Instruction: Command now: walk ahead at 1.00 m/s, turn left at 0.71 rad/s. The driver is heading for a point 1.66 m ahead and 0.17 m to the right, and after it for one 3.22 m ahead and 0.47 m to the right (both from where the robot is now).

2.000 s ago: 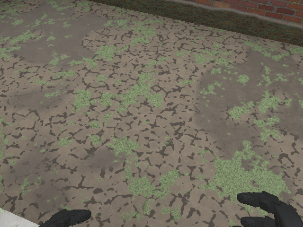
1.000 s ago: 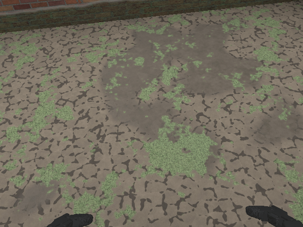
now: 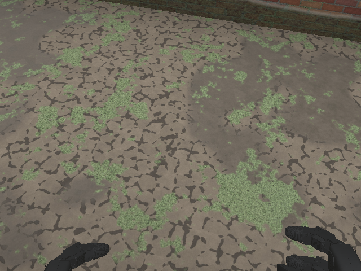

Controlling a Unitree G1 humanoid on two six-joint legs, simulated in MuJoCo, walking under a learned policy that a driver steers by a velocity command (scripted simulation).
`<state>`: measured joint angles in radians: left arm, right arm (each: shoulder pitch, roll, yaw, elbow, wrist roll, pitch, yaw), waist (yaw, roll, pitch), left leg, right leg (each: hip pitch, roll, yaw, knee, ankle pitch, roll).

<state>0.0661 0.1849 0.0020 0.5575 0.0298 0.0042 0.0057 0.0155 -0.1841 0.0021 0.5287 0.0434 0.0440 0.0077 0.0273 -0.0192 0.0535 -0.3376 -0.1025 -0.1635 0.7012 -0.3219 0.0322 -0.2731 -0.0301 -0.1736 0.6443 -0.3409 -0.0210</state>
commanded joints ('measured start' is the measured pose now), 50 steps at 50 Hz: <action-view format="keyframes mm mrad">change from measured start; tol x2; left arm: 1 -134 26 12 -109 1 -17 0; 24 -138 -7 8 -88 -10 -14 -1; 50 -82 9 3 -105 -12 0 -3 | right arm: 1 -61 -75 -14 -91 -3 -20 7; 34 -82 -37 25 -86 -26 -52 11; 50 -100 -33 27 -71 -37 -36 -9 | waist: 1 -35 53 -175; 5 -40 109 -161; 15 -40 39 -167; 34 -22 9 -151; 45 -28 29 -128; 50 -19 21 -163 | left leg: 1 -149 65 -66 -166 196 50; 4 -132 67 -142 -225 218 57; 7 -132 66 -171 -271 187 46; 17 -136 52 -151 -308 113 23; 26 -132 48 -119 -299 122 10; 44 -77 57 -41 -192 236 -5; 45 -59 51 -41 -192 315 -10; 46 -41 52 -42 -185 339 -10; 50 -26 55 -38 -180 354 -12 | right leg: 1 242 -46 69 -31 181 50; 5 216 -5 51 -18 168 63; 12 280 -28 59 -57 159 51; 24 295 -53 71 -84 135 34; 38 251 -75 92 -115 118 13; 44 236 -79 100 -129 122 7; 45 208 -72 95 -125 171 8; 50 222 -65 89 -123 200 12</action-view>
